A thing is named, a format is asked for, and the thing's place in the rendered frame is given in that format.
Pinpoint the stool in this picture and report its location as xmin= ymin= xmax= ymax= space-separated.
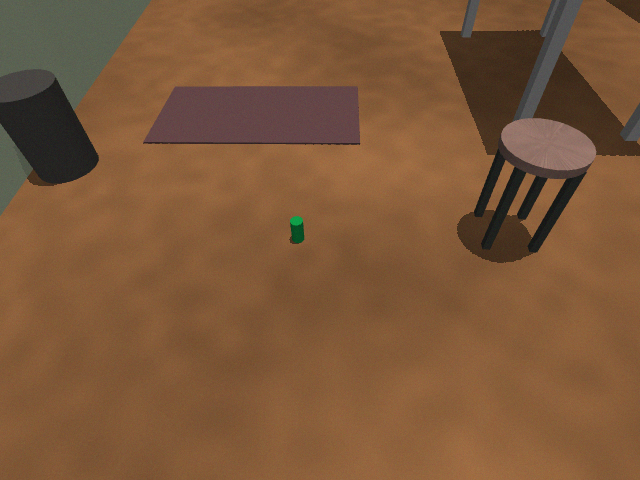
xmin=474 ymin=118 xmax=596 ymax=252

